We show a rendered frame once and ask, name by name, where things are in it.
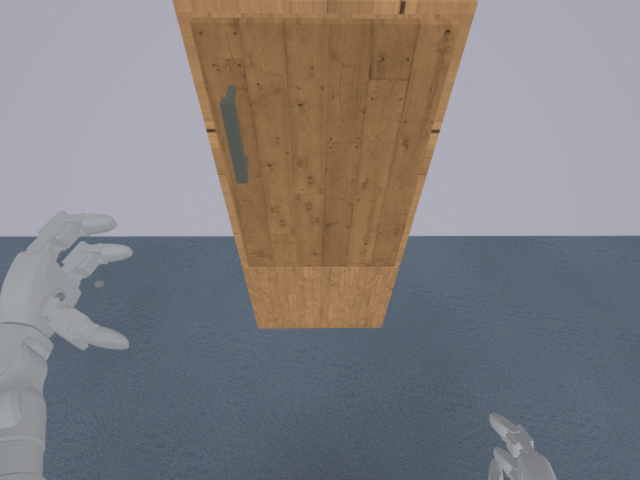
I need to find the left robot hand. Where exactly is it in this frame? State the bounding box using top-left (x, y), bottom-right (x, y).
top-left (0, 211), bottom-right (133, 350)

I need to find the cupboard door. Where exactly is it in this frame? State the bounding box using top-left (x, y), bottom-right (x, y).
top-left (190, 17), bottom-right (461, 267)

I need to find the right robot hand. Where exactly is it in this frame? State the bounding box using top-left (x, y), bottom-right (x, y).
top-left (488, 413), bottom-right (557, 480)

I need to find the robot left forearm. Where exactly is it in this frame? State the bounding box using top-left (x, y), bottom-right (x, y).
top-left (0, 322), bottom-right (54, 480)

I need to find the handle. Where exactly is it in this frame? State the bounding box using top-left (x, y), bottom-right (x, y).
top-left (220, 85), bottom-right (249, 183)

